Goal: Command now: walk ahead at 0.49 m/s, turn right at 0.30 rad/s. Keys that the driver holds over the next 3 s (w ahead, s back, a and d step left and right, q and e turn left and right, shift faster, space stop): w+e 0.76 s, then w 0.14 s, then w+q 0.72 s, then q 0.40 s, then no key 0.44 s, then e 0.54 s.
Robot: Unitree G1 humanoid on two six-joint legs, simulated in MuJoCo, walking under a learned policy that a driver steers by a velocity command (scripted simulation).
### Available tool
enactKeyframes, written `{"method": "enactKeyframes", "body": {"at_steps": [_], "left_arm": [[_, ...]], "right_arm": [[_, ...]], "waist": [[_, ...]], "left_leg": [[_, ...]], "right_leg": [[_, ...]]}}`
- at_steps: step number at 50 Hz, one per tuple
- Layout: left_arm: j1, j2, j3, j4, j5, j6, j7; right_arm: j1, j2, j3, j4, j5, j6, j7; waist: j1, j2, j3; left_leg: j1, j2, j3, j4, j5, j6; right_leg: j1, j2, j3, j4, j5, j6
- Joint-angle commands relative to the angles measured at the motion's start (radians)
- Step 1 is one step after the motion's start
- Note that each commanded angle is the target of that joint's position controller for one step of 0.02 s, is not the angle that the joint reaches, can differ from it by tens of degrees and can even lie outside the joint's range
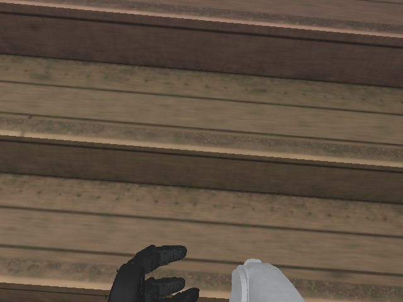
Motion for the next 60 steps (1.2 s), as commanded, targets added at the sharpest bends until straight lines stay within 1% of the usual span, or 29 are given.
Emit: {"method": "enactKeyframes", "body": {"at_steps": [1,3,4,5,6,7,9,13,16,20,22,24,25,26,27,29,31,33,36,41,46,48,49,51,52,53,54,57,60], "left_arm": [[0.139,0.136,0.051,0.001,-0.029,0.025,0.01],[0.359,0.254,0.101,0.085,0.02,0.034,-0.011],[0.411,0.284,0.13,0.107,0.016,0.012,-0.025],[0.401,0.34,0.152,0.138,0.02,0.014,-0.013],[0.343,0.298,0.167,0.121,-0.002,0.009,0.004],[0.309,0.268,0.162,0.153,0.005,-0.008,0.011],[0.31,0.169,0.14,0.241,0.043,-0.048,0.004],[0.34,0.2,0.12,0.281,0.036,-0.107,-0.039],[0.531,0.287,0.144,0.341,0.027,-0.135,-0.032],[0.617,0.291,0.157,0.338,0.001,-0.1,0.027],[0.519,0.332,0.176,0.249,-0.013,-0.101,0.03],[0.37,0.459,0.222,0.187,-0.024,-0.145,-0.009],[0.363,0.367,0.209,0.161,-0.022,-0.183,-0.038],[0.404,0.278,0.195,0.1,0.0,-0.176,-0.072],[0.334,0.23,0.191,0.03,0.061,-0.15,-0.077],[0.254,0.152,0.163,-0.017,0.101,-0.112,-0.049],[0.264,0.103,0.134,-0.029,0.071,-0.069,-0.027],[0.273,0.071,0.115,-0.061,0.042,-0.029,-0.005],[0.174,0.164,0.138,-0.091,0.049,0.007,-0.015],[0.044,0.111,0.143,-0.11,0.061,0.017,0.032],[-0.313,0.082,0.084,-0.302,0.039,0.009,0.004],[-0.271,0.029,0.044,-0.313,0.004,0.002,-0.074],[-0.161,0.084,0.082,-0.231,0.018,0.007,-0.071],[0.382,0.169,0.133,-0.1,0.02,0.007,-0.047],[0.48,0.267,0.156,-0.045,0.023,-0.021,-0.025],[0.525,0.419,0.209,-0.045,0.045,-0.03,-0.005],[0.427,0.429,0.221,-0.053,0.05,-0.024,-0.007],[0.243,0.247,0.178,0.082,0.033,-0.066,-0.015],[0.333,0.093,0.134,0.237,0.062,-0.095,-0.012]], "right_arm": [[0.044,-0.237,-0.041,-0.072,0.025,-0.027,-0.041],[-0.068,-0.304,-0.067,-0.147,0.035,-0.043,-0.014],[-0.137,-0.324,-0.083,-0.203,0.018,-0.047,-0.003],[-0.202,-0.204,-0.074,-0.308,-0.025,-0.045,0.043],[-0.162,-0.186,-0.066,-0.336,-0.087,-0.063,0.074],[-0.252,-0.099,-0.048,-0.411,-0.086,-0.054,0.071],[-0.303,0.008,0.004,-0.479,-0.086,-0.016,0.034],[-0.355,0.017,0.039,-0.512,-0.051,0.069,-0.002],[-0.561,0.061,0.06,-0.628,-0.073,0.059,-0.021],[-0.771,0.055,0.086,-0.712,-0.083,0.061,0.023],[-0.558,0.025,0.064,-0.618,-0.037,0.053,0.019],[-0.189,-0.154,-0.021,-0.514,-0.026,0.058,0.001],[-0.123,-0.249,-0.06,-0.483,-0.068,0.039,0.0],[-0.17,-0.333,-0.091,-0.455,-0.071,0.056,-0.002],[-0.281,-0.241,-0.091,-0.467,-0.055,0.067,-0.01],[-0.336,-0.076,-0.053,-0.357,-0.045,0.041,-0.005],[-0.279,0.006,-0.037,-0.217,-0.067,-0.004,0.01],[-0.241,-0.009,-0.046,-0.135,-0.061,-0.044,0.029],[-0.336,-0.083,-0.051,-0.141,-0.045,-0.058,0.04],[-0.104,-0.203,-0.078,-0.081,-0.072,-0.087,0.038],[0.084,-0.126,-0.055,0.015,-0.048,-0.037,0.007],[-0.018,-0.165,-0.056,-0.029,0.0,-0.013,-0.006],[-0.021,-0.221,-0.069,-0.061,-0.005,-0.011,0.012],[-0.07,-0.4,-0.114,-0.098,0.004,-0.053,0.058],[-0.045,-0.33,-0.105,-0.127,0.042,-0.073,0.103],[-0.045,-0.236,-0.09,-0.189,0.052,-0.086,0.129],[-0.101,-0.192,-0.108,-0.222,0.011,-0.076,0.13],[-0.26,-0.024,-0.069,-0.376,-0.048,-0.04,0.051],[-0.234,0.054,-0.027,-0.388,-0.048,0.007,0.038]], "waist": [[0.162,0.134,-0.252],[0.259,0.165,-0.314],[0.307,0.111,-0.31],[0.246,-0.245,-0.299],[0.18,-0.049,-0.356],[0.121,-0.001,-0.226],[0.007,0.172,0.045],[-0.034,0.137,0.164],[0.062,-0.097,0.108],[0.142,-0.034,-0.035],[0.028,-0.074,-0.24],[-0.189,-0.135,-0.472],[-0.181,0.038,-0.506],[-0.116,0.375,-0.567],[-0.039,0.181,-0.452],[0.022,-0.005,-0.14],[0.098,-0.061,-0.021],[0.151,0.018,0.032],[0.185,0.007,0.087],[0.074,0.075,0.065],[-0.005,0.111,0.093],[0.028,0.065,0.026],[0.024,0.026,-0.092],[0.27,0.233,-0.408],[0.288,0.104,-0.511],[0.278,-0.209,-0.636],[0.249,-0.142,-0.659],[0.076,-0.033,-0.192],[0.001,-0.034,-0.051]], "left_leg": [[-0.132,0.277,-0.012,0.165,1.852,-0.017],[0.02,0.294,0.001,0.577,1.927,-0.033],[-0.192,0.193,0.006,0.954,1.317,-0.059],[-0.772,-0.111,-0.034,1.592,-0.001,-0.165],[-0.883,-0.039,-0.211,1.899,0.06,-0.072],[-0.982,-0.017,-0.206,2.041,0.102,-0.04],[-1.126,0.032,-0.204,2.076,0.059,-0.002],[-1.158,0.082,-0.063,1.818,0.011,-0.039],[-1.488,0.112,-0.041,2.05,-0.189,-0.027],[-1.066,0.134,0.059,1.418,-0.159,-0.018],[-0.455,0.001,0.139,1.113,-0.185,-0.002],[-0.222,0.011,0.027,0.817,-0.112,0.0],[-0.071,0.2,-0.299,0.607,-0.208,0.073],[0.018,0.441,-0.885,0.272,-0.152,0.241],[-0.09,0.449,-0.959,0.199,-0.436,0.211],[-0.334,0.428,-0.708,0.272,-0.529,0.17],[-0.422,0.374,-0.423,0.24,-0.309,0.068],[-0.393,0.37,-0.256,0.175,-0.119,0.007],[-0.515,0.332,0.009,0.08,0.037,-0.019],[-0.092,0.387,0.016,0.011,0.083,0.062],[0.089,0.336,0.076,-0.131,0.092,0.007],[-0.206,0.301,0.122,-0.372,0.219,0.072],[-0.176,0.293,0.118,-0.219,0.791,0.094],[-0.029,0.339,0.102,0.33,1.702,0.042],[-0.346,0.219,0.022,0.659,1.379,-0.004],[-0.561,0.019,-0.059,1.169,0.144,-0.054],[-0.621,-0.049,-0.282,1.598,0.074,-0.063],[-0.842,0.089,-0.192,1.745,0.265,-0.031],[-1.009,0.074,-0.217,1.843,0.199,0.019]], "right_leg": [[0.753,0.08,-0.09,-0.351,-0.012,-0.021],[0.877,0.124,-0.027,-0.675,-0.086,-0.053],[1.065,0.062,0.24,-0.879,-0.07,-0.134],[1.267,-0.214,0.934,-1.112,0.188,-0.371],[1.229,-0.241,1.126,-1.286,-0.037,-0.332],[1.104,-0.229,1.058,-1.337,-0.318,-0.284],[0.851,-0.183,0.783,-1.292,-0.149,-0.158],[0.642,-0.051,0.437,-1.296,0.215,0.003],[0.959,-0.128,0.553,-1.346,0.308,-0.063],[0.993,-0.112,0.505,-1.587,0.541,-0.091],[0.913,-0.103,0.41,-1.407,1.436,-0.064],[1.119,-0.126,0.439,-0.966,1.717,-0.031],[0.979,-0.044,0.419,-0.63,1.144,0.022],[0.666,0.145,0.372,-0.136,0.176,0.086],[0.509,0.073,0.408,0.123,0.193,0.069],[0.316,0.007,0.315,0.354,0.24,0.033],[0.226,-0.01,0.361,0.427,0.183,0.011],[0.115,-0.04,0.381,0.463,0.133,0.006],[0.207,-0.034,0.348,0.156,0.217,0.052],[-0.155,-0.003,0.324,0.488,-0.015,0.027],[-0.241,-0.105,0.2,0.121,-0.23,0.039],[0.432,-0.166,0.026,-0.456,0.002,0.012],[0.657,-0.041,-0.088,-0.449,-0.063,0.014],[1.054,0.06,0.033,-0.579,0.03,-0.035],[1.33,-0.076,0.363,-0.708,0.036,-0.122],[1.47,-0.399,0.917,-1.099,0.056,-0.17],[1.341,-0.397,1.079,-1.22,-0.182,-0.147],[0.956,-0.379,0.716,-1.175,-0.171,-0.026],[0.881,-0.337,0.477,-1.223,-0.02,-0.005]]}}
